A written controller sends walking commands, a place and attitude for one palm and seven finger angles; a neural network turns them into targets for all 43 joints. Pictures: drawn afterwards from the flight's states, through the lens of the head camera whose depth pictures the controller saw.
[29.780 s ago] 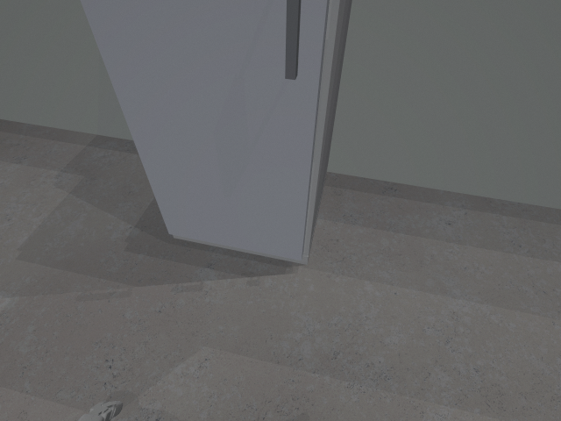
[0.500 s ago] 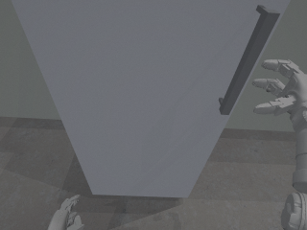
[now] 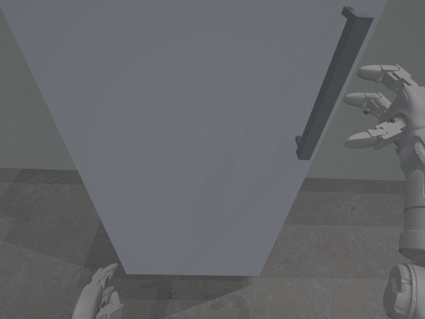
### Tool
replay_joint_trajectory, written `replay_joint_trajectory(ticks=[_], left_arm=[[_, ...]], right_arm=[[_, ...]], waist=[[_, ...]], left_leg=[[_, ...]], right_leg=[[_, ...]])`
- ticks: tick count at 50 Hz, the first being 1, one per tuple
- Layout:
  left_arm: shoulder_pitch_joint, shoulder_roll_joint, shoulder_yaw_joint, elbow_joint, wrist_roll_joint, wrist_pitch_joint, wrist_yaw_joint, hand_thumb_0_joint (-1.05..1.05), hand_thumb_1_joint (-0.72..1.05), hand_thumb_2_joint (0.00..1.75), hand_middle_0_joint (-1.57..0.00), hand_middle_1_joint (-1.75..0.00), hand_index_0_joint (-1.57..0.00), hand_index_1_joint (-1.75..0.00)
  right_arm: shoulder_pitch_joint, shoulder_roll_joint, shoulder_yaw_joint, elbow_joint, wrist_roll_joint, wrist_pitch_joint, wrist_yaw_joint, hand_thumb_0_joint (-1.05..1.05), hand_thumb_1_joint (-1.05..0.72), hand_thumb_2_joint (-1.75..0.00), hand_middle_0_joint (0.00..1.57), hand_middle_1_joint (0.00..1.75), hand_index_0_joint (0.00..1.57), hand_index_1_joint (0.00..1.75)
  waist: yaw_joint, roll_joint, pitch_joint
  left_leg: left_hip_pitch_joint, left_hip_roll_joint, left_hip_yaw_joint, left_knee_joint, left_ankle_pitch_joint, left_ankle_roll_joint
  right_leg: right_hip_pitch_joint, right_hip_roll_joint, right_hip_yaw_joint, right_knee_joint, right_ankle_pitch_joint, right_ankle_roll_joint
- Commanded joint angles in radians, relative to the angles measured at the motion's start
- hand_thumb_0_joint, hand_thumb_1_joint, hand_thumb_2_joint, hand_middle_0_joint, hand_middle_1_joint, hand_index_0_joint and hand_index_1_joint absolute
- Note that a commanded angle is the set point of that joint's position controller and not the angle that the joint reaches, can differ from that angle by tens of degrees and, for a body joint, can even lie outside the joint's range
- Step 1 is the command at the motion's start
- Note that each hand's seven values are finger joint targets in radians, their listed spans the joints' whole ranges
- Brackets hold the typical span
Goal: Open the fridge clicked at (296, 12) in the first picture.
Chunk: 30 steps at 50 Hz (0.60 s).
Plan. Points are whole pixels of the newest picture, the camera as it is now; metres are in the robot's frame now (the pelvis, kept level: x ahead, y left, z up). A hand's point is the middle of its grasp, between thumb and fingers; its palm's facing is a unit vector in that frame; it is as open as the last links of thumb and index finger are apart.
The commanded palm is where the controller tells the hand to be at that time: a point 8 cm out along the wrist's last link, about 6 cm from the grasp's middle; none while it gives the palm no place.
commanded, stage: feel for the door with the fingertips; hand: right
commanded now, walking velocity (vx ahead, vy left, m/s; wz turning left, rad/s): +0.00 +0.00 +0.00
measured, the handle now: (322, 94) +0.45 -0.14 +0.25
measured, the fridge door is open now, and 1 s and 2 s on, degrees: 0 0 0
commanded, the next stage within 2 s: slide the fingers in behind the handle in 0.74 s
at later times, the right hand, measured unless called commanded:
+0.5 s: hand (349, 118) +0.40 -0.18 +0.24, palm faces -0.05 +1.00 -0.02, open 14.0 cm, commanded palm +0.37 -0.23 +0.24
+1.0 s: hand (350, 114) +0.41 -0.19 +0.24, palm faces -0.02 +1.00 -0.03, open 13.8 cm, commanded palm +0.39 -0.23 +0.24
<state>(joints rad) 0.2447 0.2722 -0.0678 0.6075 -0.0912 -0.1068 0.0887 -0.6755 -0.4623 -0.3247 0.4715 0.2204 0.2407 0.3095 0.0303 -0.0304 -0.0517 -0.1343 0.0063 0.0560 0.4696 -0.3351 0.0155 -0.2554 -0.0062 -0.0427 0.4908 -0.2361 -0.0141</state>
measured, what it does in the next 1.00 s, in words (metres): stands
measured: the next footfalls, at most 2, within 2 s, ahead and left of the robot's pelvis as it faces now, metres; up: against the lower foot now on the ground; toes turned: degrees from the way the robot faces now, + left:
none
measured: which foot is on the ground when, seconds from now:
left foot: down 0.00-1.00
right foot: down 0.00-1.00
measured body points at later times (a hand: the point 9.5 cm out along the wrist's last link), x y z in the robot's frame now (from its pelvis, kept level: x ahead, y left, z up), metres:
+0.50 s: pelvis -0.01 +0.00 +0.00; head -0.03 +0.02 +0.45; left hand +0.16 +0.24 -0.08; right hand +0.39 -0.23 +0.24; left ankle -0.05 +0.11 -0.74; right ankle +0.01 -0.11 -0.74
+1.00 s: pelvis -0.01 +0.00 +0.00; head -0.02 +0.02 +0.45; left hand +0.12 +0.26 -0.10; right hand +0.41 -0.24 +0.24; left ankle -0.05 +0.11 -0.74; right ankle +0.01 -0.11 -0.74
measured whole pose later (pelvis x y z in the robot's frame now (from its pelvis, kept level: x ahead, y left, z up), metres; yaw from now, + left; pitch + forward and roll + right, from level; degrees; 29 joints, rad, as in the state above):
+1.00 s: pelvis -0.01 +0.00 +0.00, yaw -1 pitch +0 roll +0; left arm 0.30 0.29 -0.04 0.67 -0.10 -0.10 0.09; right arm -0.76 -0.44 -0.25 0.62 0.21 0.24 0.25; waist 0.03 -0.04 -0.05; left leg -0.15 0.00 0.07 0.48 -0.33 0.02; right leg -0.28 -0.01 -0.03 0.49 -0.22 -0.01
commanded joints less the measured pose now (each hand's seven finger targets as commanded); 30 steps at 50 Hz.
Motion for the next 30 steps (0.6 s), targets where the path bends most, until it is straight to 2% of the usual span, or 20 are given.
replay_joint_trajectory(ticks=[1, 4, 5, 6, 7, 10, 12, 13, 14, 15, 17, 18, 21, 24, 25, 26, 27, 28, 30], left_arm=[[-0.062, 0.155, 0.071, -0.135, -0.013, -0.022, 0.001, 0.00, 0.90, 0.90, -0.20, -0.30, -0.20, -0.30], [-0.089, 0.153, 0.072, -0.177, -0.017, -0.011, -0.004, 0.00, 0.90, 0.90, -0.20, -0.30, -0.20, -0.30], [-0.099, 0.146, 0.071, -0.183, -0.017, -0.014, -0.004, 0.00, 0.90, 0.90, -0.20, -0.30, -0.20, -0.30], [-0.101, 0.141, 0.071, -0.184, -0.019, -0.016, -0.003, 0.00, 0.90, 0.90, -0.20, -0.30, -0.20, -0.30], [-0.104, 0.142, 0.069, -0.179, -0.016, -0.018, -0.001, 0.00, 0.90, 0.90, -0.20, -0.30, -0.20, -0.30], [-0.108, 0.135, 0.065, -0.167, -0.009, -0.038, 0.009, 0.00, 0.90, 0.90, -0.20, -0.30, -0.20, -0.30], [-0.106, 0.131, 0.062, -0.153, -0.004, -0.045, 0.009, 0.00, 0.90, 0.90, -0.20, -0.30, -0.20, -0.30], [-0.105, 0.126, 0.060, -0.148, -0.002, -0.049, 0.008, 0.00, 0.90, 0.90, -0.20, -0.30, -0.20, -0.30], [-0.107, 0.124, 0.059, -0.144, -0.003, -0.049, 0.006, 0.00, 0.90, 0.90, -0.20, -0.30, -0.20, -0.30], [-0.109, 0.125, 0.057, -0.133, -0.003, -0.047, 0.006, 0.00, 0.90, 0.90, -0.20, -0.30, -0.20, -0.30], [-0.105, 0.129, 0.059, -0.124, -0.004, -0.037, 0.005, 0.00, 0.90, 0.90, -0.20, -0.30, -0.20, -0.30], [-0.112, 0.130, 0.061, -0.128, -0.007, -0.032, 0.004, 0.00, 0.90, 0.90, -0.20, -0.30, -0.20, -0.30], [-0.114, 0.133, 0.065, -0.133, -0.007, -0.018, -0.001, 0.00, 0.90, 0.90, -0.20, -0.30, -0.20, -0.30], [-0.119, 0.134, 0.063, -0.141, -0.008, -0.011, 0.004, 0.00, 0.90, 0.90, -0.20, -0.30, -0.20, -0.30], [-0.122, 0.131, 0.062, -0.141, -0.008, -0.015, 0.004, 0.00, 0.90, 0.90, -0.20, -0.30, -0.20, -0.30], [-0.114, 0.131, 0.065, -0.142, -0.006, -0.018, 0.004, 0.00, 0.90, 0.90, -0.20, -0.30, -0.20, -0.30], [-0.114, 0.132, 0.062, -0.140, -0.006, -0.019, 0.006, 0.00, 0.90, 0.90, -0.20, -0.30, -0.20, -0.30], [-0.113, 0.130, 0.062, -0.141, -0.005, -0.021, 0.008, 0.00, 0.90, 0.90, -0.20, -0.30, -0.20, -0.30], [-0.099, 0.129, 0.062, -0.126, -0.005, -0.026, 0.010, 0.00, 0.90, 0.90, -0.20, -0.30, -0.20, -0.30]], right_arm=[[-0.322, -0.279, -0.065, -0.030, 0.009, 0.030, 0.010, 0.00, 0.50, -0.30, 0.30, 1.20, 0.30, 1.20], [-0.305, -0.269, -0.052, -0.120, 0.022, 0.040, 0.037, 0.00, 0.50, -0.30, 0.30, 1.20, 0.30, 1.20], [-0.339, -0.226, -0.016, -0.171, 0.032, 0.028, 0.043, 0.00, 0.50, -0.30, 0.30, 1.20, 0.30, 1.20], [-0.353, -0.195, 0.011, -0.201, 0.046, 0.008, 0.045, 0.00, 0.50, -0.30, 0.30, 1.20, 0.30, 1.20], [-0.393, -0.216, -0.010, -0.244, 0.051, -0.010, 0.044, 0.00, 0.50, -0.30, 0.30, 1.20, 0.30, 1.20], [-0.509, -0.219, -0.019, -0.359, 0.062, -0.058, 0.018, 0.00, 0.50, -0.30, 0.30, 1.20, 0.30, 1.20], [-0.547, -0.228, -0.027, -0.425, 0.052, -0.073, -0.011, 0.00, 0.50, -0.30, 0.30, 1.20, 0.30, 1.20], [-0.521, -0.199, -0.014, -0.402, 0.045, -0.067, -0.023, 0.00, 0.50, -0.30, 0.30, 1.20, 0.30, 1.20], [-0.489, -0.204, -0.025, -0.386, 0.041, -0.057, -0.037, 0.00, 0.50, -0.30, 0.30, 1.20, 0.30, 1.20], [-0.485, -0.180, -0.004, -0.345, 0.037, -0.042, -0.047, 0.00, 0.50, -0.30, 0.30, 1.20, 0.30, 1.20], [-0.436, -0.198, -0.023, -0.279, 0.028, -0.006, -0.065, 0.00, 0.50, -0.30, 0.30, 1.20, 0.30, 1.20], [-0.422, -0.188, -0.016, -0.261, 0.024, 0.013, -0.068, 0.00, 0.50, -0.30, 0.30, 1.20, 0.30, 1.20], [-0.360, -0.179, -0.013, -0.203, 0.022, 0.049, -0.073, 0.00, 0.50, -0.30, 0.30, 1.20, 0.30, 1.20], [-0.416, -0.206, -0.025, -0.198, 0.024, 0.045, -0.073, 0.00, 0.50, -0.30, 0.30, 1.20, 0.30, 1.20], [-0.474, -0.192, -0.003, -0.222, 0.023, 0.030, -0.072, 0.00, 0.50, -0.30, 0.30, 1.20, 0.30, 1.20], [-0.465, -0.188, -0.005, -0.226, 0.028, 0.015, -0.073, 0.00, 0.50, -0.30, 0.30, 1.20, 0.30, 1.20], [-0.487, -0.222, -0.025, -0.233, 0.022, 0.001, -0.074, 0.00, 0.50, -0.30, 0.30, 1.20, 0.30, 1.20], [-0.516, -0.190, 0.004, -0.246, 0.020, -0.012, -0.072, 0.00, 0.50, -0.30, 0.30, 1.20, 0.30, 1.20], [-0.546, -0.202, -0.004, -0.212, 0.020, -0.026, -0.071, 0.00, 0.50, -0.30, 0.30, 1.20, 0.30, 1.20]], waist=[[-0.016, 0.035, -0.188], [-0.020, 0.045, -0.227], [-0.011, 0.042, -0.237], [0.000, 0.065, -0.240], [-0.001, 0.043, -0.258], [0.010, 0.001, -0.299], [0.008, -0.075, -0.336], [0.007, -0.083, -0.316], [-0.002, -0.099, -0.294], [0.004, -0.077, -0.253], [-0.006, -0.018, -0.234], [-0.011, -0.021, -0.221], [-0.020, 0.030, -0.218], [-0.010, 0.066, -0.221], [0.000, 0.048, -0.220], [0.000, 0.061, -0.236], [-0.003, 0.057, -0.246], [0.005, 0.032, -0.258], [0.014, 0.024, -0.244]], left_leg=[[-0.094, 0.004, -0.013, -0.060, 0.414, 0.011], [-0.083, 0.006, -0.016, -0.045, 0.459, 0.008], [-0.094, 0.005, -0.013, -0.042, 0.455, 0.008], [-0.094, 0.004, -0.012, -0.048, 0.453, 0.007], [-0.101, -0.002, -0.014, -0.048, 0.446, 0.007], [-0.120, -0.005, -0.014, -0.047, 0.406, 0.012], [-0.113, -0.006, -0.015, -0.048, 0.402, 0.016], [-0.127, -0.007, -0.011, -0.048, 0.389, 0.018], [-0.131, -0.005, -0.010, -0.050, 0.368, 0.019], [-0.135, -0.004, -0.008, -0.054, 0.355, 0.018], [-0.111, -0.004, -0.009, -0.062, 0.357, 0.015], [-0.112, -0.001, -0.011, -0.061, 0.350, 0.014], [-0.095, 0.001, -0.013, -0.064, 0.354, 0.011], [-0.095, 0.004, -0.019, -0.064, 0.348, 0.005], [-0.106, 0.005, -0.021, -0.066, 0.340, 0.006], [-0.097, 0.003, -0.021, -0.069, 0.345, 0.006], [-0.094, 0.001, -0.023, -0.067, 0.338, 0.007], [-0.095, 0.001, -0.025, -0.062, 0.357, 0.008], [-0.113, 0.000, -0.027, -0.069, 0.344, 0.007]], right_leg=[[0.199, 0.000, 0.065, -0.014, 0.266, -0.040], [0.210, 0.002, 0.062, -0.003, 0.297, -0.043], [0.226, 0.002, 0.065, 0.002, 0.298, -0.044], [0.237, 0.001, 0.065, 0.008, 0.302, -0.048], [0.259, 0.000, 0.065, 0.005, 0.302, -0.049], [0.319, 0.001, 0.082, 0.007, 0.298, -0.049], [0.356, 0.003, 0.080, 0.005, 0.320, -0.045], [0.358, 0.001, 0.084, 0.003, 0.321, -0.042], [0.342, 0.000, 0.089, -0.003, 0.304, -0.036], [0.313, 0.000, 0.086, -0.009, 0.277, -0.035], [0.268, 0.000, 0.080, -0.019, 0.258, -0.039], [0.253, 0.001, 0.074, -0.021, 0.243, -0.037], [0.227, -0.001, 0.071, -0.022, 0.234, -0.039], [0.214, 0.000, 0.067, -0.022, 0.212, -0.042], [0.225, 0.000, 0.066, -0.022, 0.205, -0.043], [0.234, -0.001, 0.066, -0.017, 0.215, -0.046], [0.238, -0.001, 0.069, -0.022, 0.213, -0.046], [0.256, 0.001, 0.064, -0.017, 0.232, -0.047], [0.256, 0.002, 0.066, -0.015, 0.215, -0.048]])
